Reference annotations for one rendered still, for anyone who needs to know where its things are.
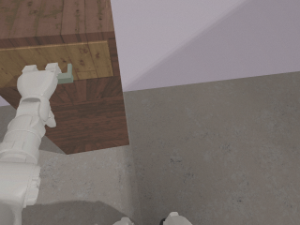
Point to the robot right thigh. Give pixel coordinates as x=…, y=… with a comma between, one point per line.
x=176, y=220

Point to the drawer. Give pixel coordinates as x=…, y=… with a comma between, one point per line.
x=89, y=60

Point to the left robot forearm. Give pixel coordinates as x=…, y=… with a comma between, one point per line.
x=25, y=131

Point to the cabinet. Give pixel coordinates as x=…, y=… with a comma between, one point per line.
x=90, y=113

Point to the handle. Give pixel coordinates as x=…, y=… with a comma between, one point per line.
x=66, y=77

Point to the robot left shin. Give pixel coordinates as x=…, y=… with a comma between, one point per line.
x=125, y=219

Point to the robot left hand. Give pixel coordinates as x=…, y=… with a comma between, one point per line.
x=40, y=82

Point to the left robot upper arm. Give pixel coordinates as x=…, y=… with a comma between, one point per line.
x=19, y=187

